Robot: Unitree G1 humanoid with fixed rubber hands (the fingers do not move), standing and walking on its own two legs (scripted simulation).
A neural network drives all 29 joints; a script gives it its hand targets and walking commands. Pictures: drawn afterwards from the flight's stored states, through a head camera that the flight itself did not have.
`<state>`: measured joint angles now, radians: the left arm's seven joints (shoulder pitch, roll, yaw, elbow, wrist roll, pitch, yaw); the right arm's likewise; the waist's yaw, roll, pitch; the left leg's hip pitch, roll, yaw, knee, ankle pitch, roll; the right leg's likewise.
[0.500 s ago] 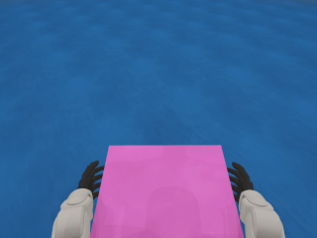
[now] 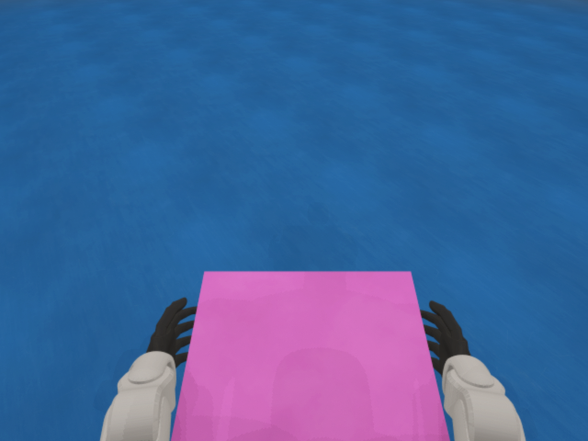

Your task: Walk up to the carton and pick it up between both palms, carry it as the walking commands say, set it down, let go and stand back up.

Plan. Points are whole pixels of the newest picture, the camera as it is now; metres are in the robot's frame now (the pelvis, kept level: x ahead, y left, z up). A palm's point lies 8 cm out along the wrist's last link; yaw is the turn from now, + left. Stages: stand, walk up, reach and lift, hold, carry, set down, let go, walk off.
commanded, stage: carry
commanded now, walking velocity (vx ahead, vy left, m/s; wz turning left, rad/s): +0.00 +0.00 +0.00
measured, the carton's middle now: (306, 379) +0.27 +0.00 -0.08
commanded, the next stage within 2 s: hold in 0.76 s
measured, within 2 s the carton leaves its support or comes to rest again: neither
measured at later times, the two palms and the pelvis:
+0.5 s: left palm (160, 355) +0.25 +0.20 +0.03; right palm (450, 359) +0.25 -0.19 +0.03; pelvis +0.00 +0.01 +0.00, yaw +0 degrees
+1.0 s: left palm (172, 312) +0.30 +0.19 +0.05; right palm (453, 337) +0.28 -0.19 +0.04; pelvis +0.00 +0.02 +0.01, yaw -2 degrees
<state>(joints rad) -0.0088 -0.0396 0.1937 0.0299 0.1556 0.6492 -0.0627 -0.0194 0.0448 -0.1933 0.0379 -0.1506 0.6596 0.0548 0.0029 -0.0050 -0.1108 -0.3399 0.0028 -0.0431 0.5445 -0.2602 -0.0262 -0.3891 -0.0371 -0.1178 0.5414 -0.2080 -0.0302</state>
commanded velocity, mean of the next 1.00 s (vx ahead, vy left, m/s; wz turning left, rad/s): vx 0.00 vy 0.00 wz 0.00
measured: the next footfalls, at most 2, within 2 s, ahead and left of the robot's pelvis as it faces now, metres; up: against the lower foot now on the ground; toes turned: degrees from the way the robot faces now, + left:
none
